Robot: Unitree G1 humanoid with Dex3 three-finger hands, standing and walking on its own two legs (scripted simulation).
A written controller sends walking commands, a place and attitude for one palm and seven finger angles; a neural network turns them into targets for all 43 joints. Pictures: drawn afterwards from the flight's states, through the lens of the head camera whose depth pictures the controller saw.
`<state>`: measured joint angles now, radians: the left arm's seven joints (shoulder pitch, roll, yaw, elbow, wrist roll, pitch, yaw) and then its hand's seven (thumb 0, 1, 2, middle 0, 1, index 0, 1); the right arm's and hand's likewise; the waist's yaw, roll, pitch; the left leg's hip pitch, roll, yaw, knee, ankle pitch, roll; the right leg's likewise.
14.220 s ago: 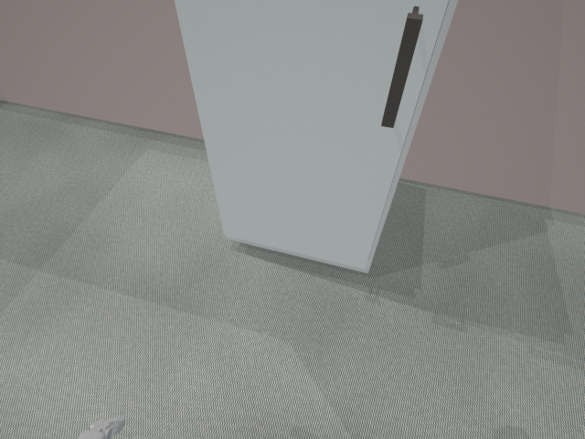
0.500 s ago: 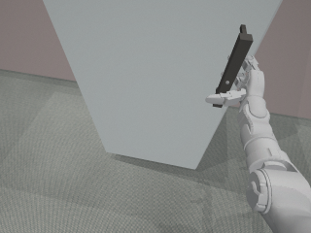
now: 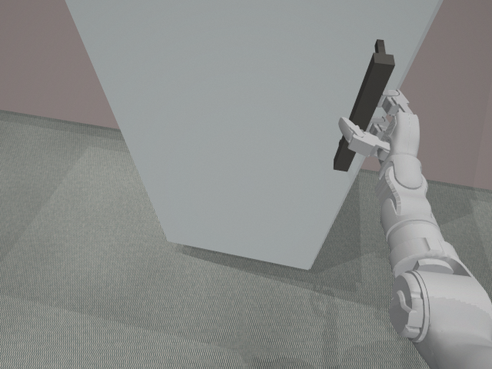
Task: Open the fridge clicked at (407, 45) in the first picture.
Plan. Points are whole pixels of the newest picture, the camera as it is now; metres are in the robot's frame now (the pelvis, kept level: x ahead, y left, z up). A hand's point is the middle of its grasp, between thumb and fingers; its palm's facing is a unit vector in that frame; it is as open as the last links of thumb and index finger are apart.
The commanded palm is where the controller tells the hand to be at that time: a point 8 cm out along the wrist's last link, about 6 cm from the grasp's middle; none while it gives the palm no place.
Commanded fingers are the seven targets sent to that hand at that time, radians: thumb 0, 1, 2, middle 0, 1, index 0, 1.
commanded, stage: grip the handle and tug to test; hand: right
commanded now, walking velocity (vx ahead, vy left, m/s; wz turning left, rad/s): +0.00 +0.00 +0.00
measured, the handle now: (358, 112) +0.54 -0.10 +0.14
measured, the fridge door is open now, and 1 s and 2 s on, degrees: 0 0 26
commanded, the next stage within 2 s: pull the door a little, standing still in 0.88 s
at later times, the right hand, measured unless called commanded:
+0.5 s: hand (354, 133) +0.48 -0.09 +0.14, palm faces +0.05 +1.00 +0.02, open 7.3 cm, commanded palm +0.45 -0.15 +0.14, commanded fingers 0.00 -0.90 -0.90 0.45 1.40 0.45 1.40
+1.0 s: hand (352, 136) +0.47 -0.09 +0.14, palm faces +0.06 +1.00 +0.03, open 7.3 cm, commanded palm +0.43 -0.14 +0.14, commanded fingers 0.00 -0.90 -0.90 0.45 1.40 0.45 1.40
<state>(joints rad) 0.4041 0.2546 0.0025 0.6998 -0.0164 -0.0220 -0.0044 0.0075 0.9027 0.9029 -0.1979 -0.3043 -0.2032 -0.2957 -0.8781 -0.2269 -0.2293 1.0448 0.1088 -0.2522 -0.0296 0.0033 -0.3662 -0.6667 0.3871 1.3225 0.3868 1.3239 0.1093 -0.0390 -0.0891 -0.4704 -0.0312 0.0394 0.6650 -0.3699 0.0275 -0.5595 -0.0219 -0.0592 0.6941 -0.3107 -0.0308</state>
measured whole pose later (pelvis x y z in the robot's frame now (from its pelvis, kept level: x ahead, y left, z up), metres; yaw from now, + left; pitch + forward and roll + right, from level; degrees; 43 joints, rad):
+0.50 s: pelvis -0.01 +0.00 +0.00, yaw +0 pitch +10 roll +1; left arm 0.39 0.25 -0.01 0.71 -0.01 -0.04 0.01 0.01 0.90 0.90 -0.20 -0.30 -0.20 -0.30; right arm -0.92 -0.23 -0.23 1.11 0.09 -0.27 -0.05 0.00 -0.48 -0.74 0.31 1.35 0.30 1.35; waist 0.12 -0.04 -0.08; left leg -0.48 -0.03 0.05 0.67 -0.36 0.03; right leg -0.57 -0.02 -0.05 0.69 -0.29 -0.03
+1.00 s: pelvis +0.02 +0.01 +0.01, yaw +1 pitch +8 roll +0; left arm 0.37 0.25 0.01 0.66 -0.02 -0.01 0.00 0.01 0.90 0.90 -0.20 -0.30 -0.20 -0.30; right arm -0.68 -0.18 -0.22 0.78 0.13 -0.16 -0.05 0.00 -0.56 -0.69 0.25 1.35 0.24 1.33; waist 0.09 -0.04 -0.09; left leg -0.39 -0.04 0.02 0.61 -0.37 0.04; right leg -0.47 -0.03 -0.08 0.63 -0.31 -0.02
